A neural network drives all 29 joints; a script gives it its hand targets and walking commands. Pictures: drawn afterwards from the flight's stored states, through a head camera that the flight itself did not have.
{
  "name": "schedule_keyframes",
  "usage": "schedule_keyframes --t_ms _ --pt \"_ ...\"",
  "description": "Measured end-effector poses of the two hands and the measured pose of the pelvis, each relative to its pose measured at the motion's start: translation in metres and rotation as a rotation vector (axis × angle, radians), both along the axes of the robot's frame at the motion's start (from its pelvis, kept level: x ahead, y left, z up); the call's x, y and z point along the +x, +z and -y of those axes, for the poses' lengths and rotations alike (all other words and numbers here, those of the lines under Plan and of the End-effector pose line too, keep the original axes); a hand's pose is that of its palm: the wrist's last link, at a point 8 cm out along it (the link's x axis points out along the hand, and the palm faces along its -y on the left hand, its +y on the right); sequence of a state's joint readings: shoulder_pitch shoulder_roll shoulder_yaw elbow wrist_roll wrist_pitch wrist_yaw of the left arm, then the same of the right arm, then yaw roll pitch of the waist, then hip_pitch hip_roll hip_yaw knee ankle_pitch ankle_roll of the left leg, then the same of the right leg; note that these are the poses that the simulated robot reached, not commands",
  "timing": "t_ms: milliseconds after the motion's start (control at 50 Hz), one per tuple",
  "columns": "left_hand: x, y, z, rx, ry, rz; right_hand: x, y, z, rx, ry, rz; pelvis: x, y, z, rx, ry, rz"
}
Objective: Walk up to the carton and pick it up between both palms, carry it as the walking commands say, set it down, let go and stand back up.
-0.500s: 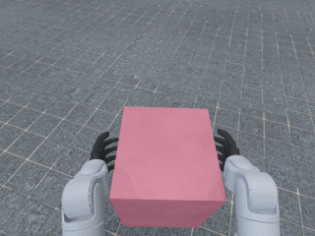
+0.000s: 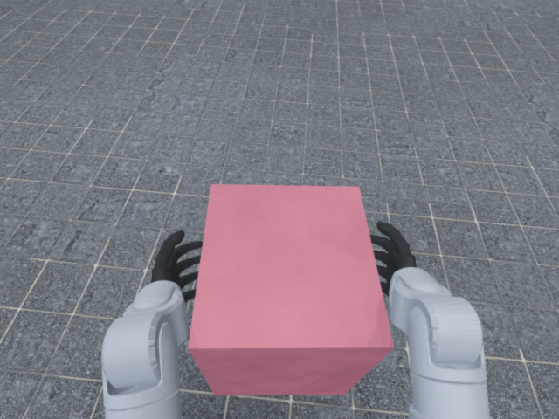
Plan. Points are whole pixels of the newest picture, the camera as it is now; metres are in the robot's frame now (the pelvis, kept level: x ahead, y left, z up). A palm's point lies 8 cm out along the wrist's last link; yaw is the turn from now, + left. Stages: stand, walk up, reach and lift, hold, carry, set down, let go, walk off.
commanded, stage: carry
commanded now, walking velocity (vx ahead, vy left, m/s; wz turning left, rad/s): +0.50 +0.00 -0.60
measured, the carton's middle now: (282, 297) +0.29 +0.02 +0.00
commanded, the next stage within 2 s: none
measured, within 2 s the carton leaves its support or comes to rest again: neither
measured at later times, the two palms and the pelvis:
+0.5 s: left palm (270, 125) +0.61 +0.05 +0.05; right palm (426, 149) +0.56 -0.24 +0.06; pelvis +0.32 -0.03 +0.00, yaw -13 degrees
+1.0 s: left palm (293, 55) +0.81 +0.00 +0.09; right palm (428, 84) +0.72 -0.27 +0.09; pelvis +0.51 -0.05 +0.00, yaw -19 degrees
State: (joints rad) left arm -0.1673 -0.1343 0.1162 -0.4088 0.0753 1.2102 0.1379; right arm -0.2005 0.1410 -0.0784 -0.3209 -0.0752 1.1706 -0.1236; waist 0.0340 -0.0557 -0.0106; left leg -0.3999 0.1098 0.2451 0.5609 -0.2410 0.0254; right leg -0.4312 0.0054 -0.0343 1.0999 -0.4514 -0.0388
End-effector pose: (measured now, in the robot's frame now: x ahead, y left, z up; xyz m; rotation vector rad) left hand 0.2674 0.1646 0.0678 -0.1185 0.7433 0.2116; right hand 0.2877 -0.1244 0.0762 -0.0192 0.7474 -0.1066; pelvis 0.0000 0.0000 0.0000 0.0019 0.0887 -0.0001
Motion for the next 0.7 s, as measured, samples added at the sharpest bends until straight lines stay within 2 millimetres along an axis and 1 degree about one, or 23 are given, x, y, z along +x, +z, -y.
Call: schedule_keyframes --t_ms 100,180,260,320,380,460,540,600,640,700 --pt "0.072 0.013 0.017 0.011 -0.123 -0.020 0.038 0.011 0.018 0.001 -0.112 -0.021 0.062 0.014 -0.013 -0.031 -0.075 -0.007" --pt "0.135 0.020 0.040 0.016 -0.205 0.009 0.078 0.018 0.039 0.005 -0.194 0.007 0.116 0.014 -0.012 -0.046 -0.121 -0.002" --pt "0.199 0.018 0.068 0.024 -0.259 0.043 0.128 0.015 0.064 0.011 -0.249 0.041 0.175 0.001 0.000 -0.055 -0.156 0.011" --pt "0.246 0.008 0.089 0.039 -0.282 0.063 0.172 0.004 0.085 0.023 -0.270 0.061 0.222 -0.015 0.016 -0.067 -0.170 0.028" --pt "0.285 -0.005 0.105 0.049 -0.295 0.002 0.209 -0.008 0.100 0.040 -0.289 -0.001 0.257 -0.013 0.027 -0.063 -0.183 0.023" --pt "0.325 -0.015 0.114 0.049 -0.303 -0.083 0.249 -0.018 0.109 0.040 -0.293 -0.084 0.298 -0.001 0.034 -0.038 -0.204 0.004" --pt "0.371 -0.013 0.120 0.050 -0.315 -0.076 0.288 -0.018 0.114 0.045 -0.308 -0.076 0.338 0.005 0.034 -0.023 -0.235 -0.001" --pt "0.410 -0.008 0.123 0.036 -0.333 -0.030 0.319 -0.012 0.115 0.034 -0.330 -0.030 0.371 0.004 0.030 -0.027 -0.255 0.010" --pt "0.438 -0.006 0.125 0.026 -0.350 0.014 0.341 -0.008 0.116 0.022 -0.347 0.013 0.397 -0.004 0.026 -0.036 -0.275 0.025" --pt "0.471 -0.006 0.129 0.002 -0.355 0.018 0.370 -0.006 0.118 0.004 -0.360 0.019 0.423 -0.003 0.024 -0.004 -0.304 0.028"
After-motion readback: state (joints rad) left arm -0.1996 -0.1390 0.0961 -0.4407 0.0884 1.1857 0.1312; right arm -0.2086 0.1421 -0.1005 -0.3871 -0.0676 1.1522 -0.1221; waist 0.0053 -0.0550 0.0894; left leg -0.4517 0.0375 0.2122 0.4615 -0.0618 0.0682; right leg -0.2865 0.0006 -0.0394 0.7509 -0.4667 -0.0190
